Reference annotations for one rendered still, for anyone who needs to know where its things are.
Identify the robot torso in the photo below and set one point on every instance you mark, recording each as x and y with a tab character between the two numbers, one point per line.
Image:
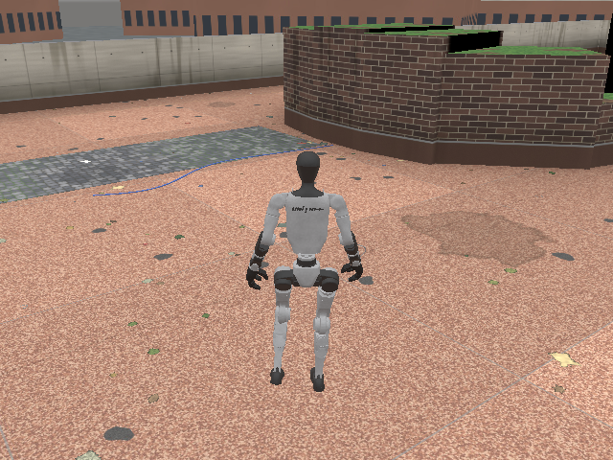
307	220

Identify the robot left hand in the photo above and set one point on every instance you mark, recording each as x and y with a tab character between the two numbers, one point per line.
251	275

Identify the robot right upper arm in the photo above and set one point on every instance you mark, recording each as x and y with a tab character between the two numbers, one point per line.
338	203

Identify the right robot forearm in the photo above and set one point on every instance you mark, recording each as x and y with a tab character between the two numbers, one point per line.
353	253

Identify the robot left foot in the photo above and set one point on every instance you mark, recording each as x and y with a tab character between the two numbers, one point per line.
276	377

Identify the robot right hand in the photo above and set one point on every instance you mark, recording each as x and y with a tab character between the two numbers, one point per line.
358	269

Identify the left robot forearm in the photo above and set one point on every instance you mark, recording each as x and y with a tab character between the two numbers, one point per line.
258	255

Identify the robot left upper arm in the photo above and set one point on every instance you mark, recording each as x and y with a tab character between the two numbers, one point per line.
276	202

